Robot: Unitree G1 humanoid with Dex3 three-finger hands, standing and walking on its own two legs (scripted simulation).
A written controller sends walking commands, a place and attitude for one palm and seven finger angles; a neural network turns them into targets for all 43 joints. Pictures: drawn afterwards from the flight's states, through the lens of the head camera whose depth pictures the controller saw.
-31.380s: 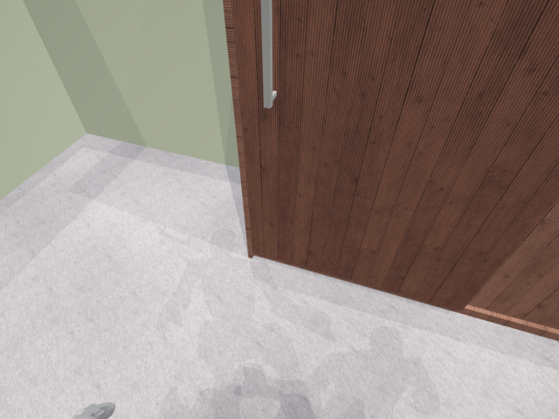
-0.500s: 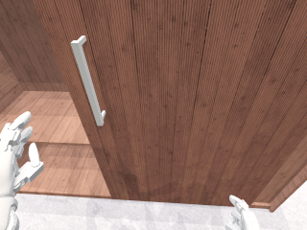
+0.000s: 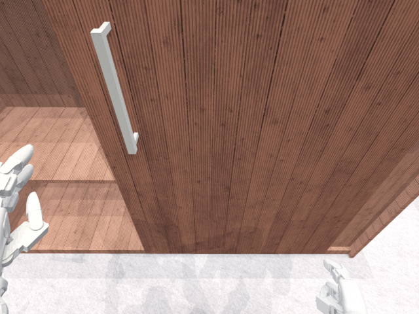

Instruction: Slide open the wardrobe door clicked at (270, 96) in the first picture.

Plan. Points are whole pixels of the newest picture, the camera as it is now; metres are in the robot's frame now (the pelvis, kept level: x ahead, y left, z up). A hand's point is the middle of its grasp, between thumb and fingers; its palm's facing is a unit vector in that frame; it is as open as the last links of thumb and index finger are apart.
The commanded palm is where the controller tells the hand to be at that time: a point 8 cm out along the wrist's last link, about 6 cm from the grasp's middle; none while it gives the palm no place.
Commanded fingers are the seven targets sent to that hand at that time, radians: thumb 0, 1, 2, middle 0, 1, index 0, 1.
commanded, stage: step back with the hand held close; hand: left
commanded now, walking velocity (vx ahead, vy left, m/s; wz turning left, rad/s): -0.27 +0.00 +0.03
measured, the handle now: (121, 97) +0.49 +0.24 +0.17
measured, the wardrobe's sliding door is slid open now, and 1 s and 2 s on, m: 0.69 0.69 0.69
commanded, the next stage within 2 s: stop stepping back and stand still in 0.54 s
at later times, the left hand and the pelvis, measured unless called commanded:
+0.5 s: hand out of the picture +0.06 +0.31 +0.17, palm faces +0.50 -0.76 -0.42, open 7.4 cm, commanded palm +0.00 +0.34 +0.18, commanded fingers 0.00 0.90 0.90 -0.20 -0.30 -0.20 -0.30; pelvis -0.11 +0.03 -0.01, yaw +6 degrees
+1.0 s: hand out of the picture -0.11 +0.36 +0.19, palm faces +0.43 -0.80 -0.42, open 7.4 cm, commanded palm -0.12 +0.40 +0.18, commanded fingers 0.00 0.90 0.90 -0.20 -0.30 -0.20 -0.30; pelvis -0.27 +0.11 -0.03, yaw -1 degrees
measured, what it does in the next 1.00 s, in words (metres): walks backwards: left foot, then right foot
